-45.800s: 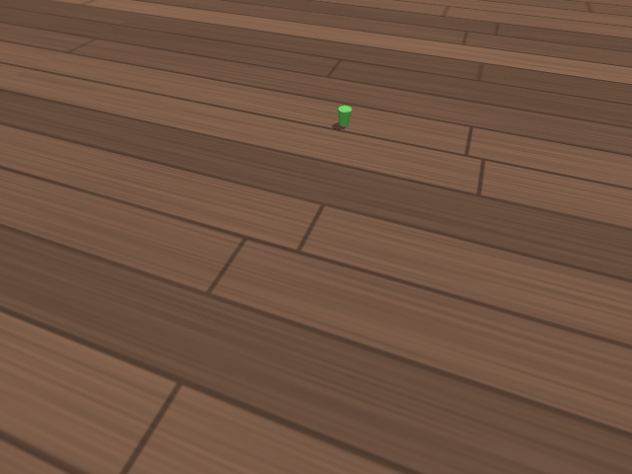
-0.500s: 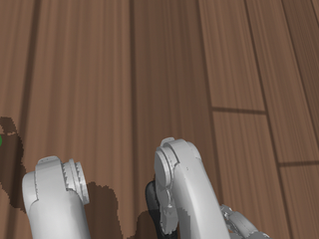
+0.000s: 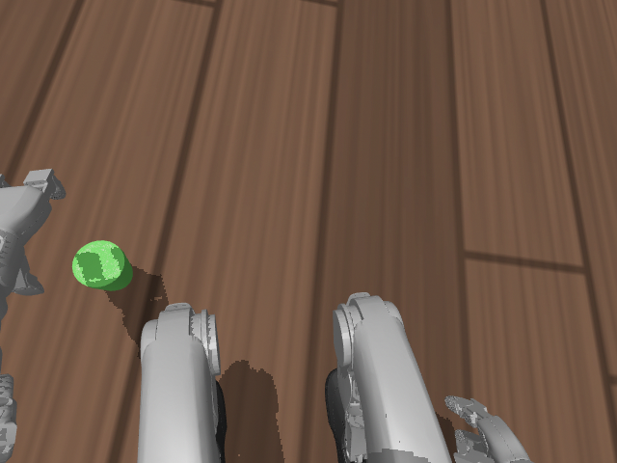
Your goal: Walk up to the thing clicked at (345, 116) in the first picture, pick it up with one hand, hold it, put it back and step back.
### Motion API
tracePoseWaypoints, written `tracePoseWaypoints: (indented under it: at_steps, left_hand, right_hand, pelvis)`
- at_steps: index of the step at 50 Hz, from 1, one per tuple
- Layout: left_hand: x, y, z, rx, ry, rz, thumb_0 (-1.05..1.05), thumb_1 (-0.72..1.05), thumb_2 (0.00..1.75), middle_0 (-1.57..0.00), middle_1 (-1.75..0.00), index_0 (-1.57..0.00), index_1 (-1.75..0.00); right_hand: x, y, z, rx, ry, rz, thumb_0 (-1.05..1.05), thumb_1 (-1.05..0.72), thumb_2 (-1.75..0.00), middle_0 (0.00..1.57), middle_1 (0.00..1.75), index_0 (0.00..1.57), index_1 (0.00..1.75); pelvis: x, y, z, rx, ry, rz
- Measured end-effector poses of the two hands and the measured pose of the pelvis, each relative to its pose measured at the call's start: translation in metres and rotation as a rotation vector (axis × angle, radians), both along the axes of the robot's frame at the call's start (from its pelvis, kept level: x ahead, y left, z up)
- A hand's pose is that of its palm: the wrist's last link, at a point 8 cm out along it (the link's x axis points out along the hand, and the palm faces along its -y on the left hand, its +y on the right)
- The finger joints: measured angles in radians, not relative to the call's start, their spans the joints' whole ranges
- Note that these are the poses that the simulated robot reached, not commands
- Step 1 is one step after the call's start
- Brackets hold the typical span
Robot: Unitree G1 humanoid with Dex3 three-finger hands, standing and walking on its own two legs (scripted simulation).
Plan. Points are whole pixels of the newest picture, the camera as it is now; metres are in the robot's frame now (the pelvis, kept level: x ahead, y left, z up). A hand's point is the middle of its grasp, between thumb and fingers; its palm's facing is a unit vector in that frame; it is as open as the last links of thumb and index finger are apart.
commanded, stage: withdraw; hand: left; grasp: from above
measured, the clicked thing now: (108, 269) +0.43 +0.33 -0.33
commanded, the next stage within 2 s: home in 0.26 s
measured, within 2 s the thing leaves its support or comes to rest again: neither
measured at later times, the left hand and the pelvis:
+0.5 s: hand (67, 240) +0.44 +0.35 -0.20, palm faces -0.35 -0.05 -0.94, open 13.6 cm; pelvis +0.00 +0.00 -0.06, yaw -1 degrees
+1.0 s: hand (7, 305) +0.31 +0.29 +0.01, palm faces -0.23 -0.67 -0.71, open 8.1 cm; pelvis +0.01 +0.00 +0.11, yaw +3 degrees
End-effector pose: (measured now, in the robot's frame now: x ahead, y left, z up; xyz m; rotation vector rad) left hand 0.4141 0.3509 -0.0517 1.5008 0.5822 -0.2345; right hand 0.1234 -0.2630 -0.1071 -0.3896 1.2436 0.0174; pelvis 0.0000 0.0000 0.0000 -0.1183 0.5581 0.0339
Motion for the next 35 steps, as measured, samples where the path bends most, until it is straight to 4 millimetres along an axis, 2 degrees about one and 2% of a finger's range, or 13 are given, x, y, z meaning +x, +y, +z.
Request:
tracePoseWaypoints:
  at_steps: [4, 9, 16, 20, 23, 27, 31, 35]
  left_hand:
    - [-0.008, 0.0, -0.009, -0.033, 0.012, -0.058, 0.0, -0.52, 0.99, -0.09, -1.01, -0.1, -1.01]
    - [-0.01, -0.004, -0.036, -0.039, -0.014, -0.121, 0.0, -0.52, 0.99, -0.09, -1.01, -0.1, -1.01]
    - [0.005, -0.016, -0.083, -0.051, -0.088, -0.132, 0.0, -0.51, 0.99, -0.09, -1.01, -0.1, -1.01]
    - [0.016, -0.015, -0.094, -0.03, -0.139, -0.09, 0.0, -0.49, 0.97, -0.11, -1.0, -0.12, -0.99]
    - [0.023, -0.011, -0.092, 0.0, -0.164, -0.051, 0.0, -0.45, 0.94, -0.14, -0.97, -0.15, -0.96]
    - [0.026, -0.003, -0.077, 0.023, -0.162, 0.004, 0.0, -0.38, 0.91, -0.19, -0.87, -0.18, -0.86]
    - [0.02, 0.001, -0.051, 0.002, -0.14, 0.054, 0.0, -0.27, 0.88, -0.21, -0.75, -0.2, -0.75]
    - [0.001, -0.002, -0.017, -0.076, -0.122, 0.109, 0.0, -0.1, 0.84, -0.22, -0.62, -0.21, -0.63]
  right_hand:
    - [-0.009, -0.008, 0.004, -0.048, 0.032, 0.017, 0.0, -0.92, -0.9, 0.2, 0.3, 0.2, 0.3]
    - [-0.023, -0.015, -0.002, -0.102, 0.082, 0.041, 0.0, -0.91, -0.9, 0.2, 0.3, 0.2, 0.3]
    - [-0.045, -0.014, -0.022, -0.141, 0.127, 0.046, 0.0, -0.91, -0.89, 0.2, 0.3, 0.2, 0.3]
    - [-0.06, -0.009, -0.034, -0.135, 0.149, 0.018, 0.0, -0.91, -0.89, 0.2, 0.3, 0.2, 0.3]
    - [-0.07, -0.003, -0.041, -0.111, 0.166, -0.012, 0.0, -0.91, -0.89, 0.2, 0.3, 0.2, 0.3]
    - [-0.075, 0.006, -0.044, -0.063, 0.174, -0.055, 0.0, -0.9, -0.89, 0.2, 0.3, 0.2, 0.3]
    - [-0.07, 0.014, -0.034, -0.014, 0.169, -0.098, 0.01, -0.9, -0.89, 0.2, 0.3, 0.2, 0.3]
    - [-0.052, 0.017, -0.011, 0.017, 0.131, -0.119, 0.01, -0.9, -0.89, 0.2, 0.3, 0.2, 0.3]
  pelvis:
    - [-0.003, 0.0, -0.002, -0.001, -0.006, 0.004]
    - [-0.007, 0.001, -0.016, -0.009, -0.023, 0.004]
    - [-0.01, 0.003, -0.045, -0.025, -0.045, -0.001]
    - [-0.009, 0.003, -0.057, -0.031, -0.044, -0.005]
    - [-0.006, 0.004, -0.06, -0.029, -0.032, -0.007]
    - [-0.003, 0.004, -0.054, -0.025, -0.009, -0.006]
    - [0.001, 0.005, -0.034, -0.02, 0.018, 0.0]
    - [0.005, 0.005, -0.005, -0.014, 0.035, 0.008]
